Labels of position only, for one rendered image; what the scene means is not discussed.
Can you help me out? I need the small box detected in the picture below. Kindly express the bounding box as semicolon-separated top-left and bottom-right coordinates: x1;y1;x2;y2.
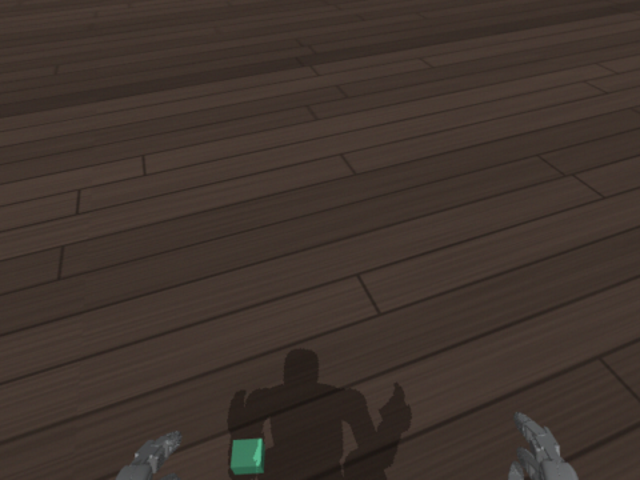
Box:
230;438;265;475

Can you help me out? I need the left robot hand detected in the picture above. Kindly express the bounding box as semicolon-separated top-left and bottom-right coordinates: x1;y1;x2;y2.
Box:
115;431;182;480

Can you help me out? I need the right robot hand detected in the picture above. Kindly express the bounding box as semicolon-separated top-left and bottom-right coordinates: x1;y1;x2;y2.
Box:
508;412;579;480

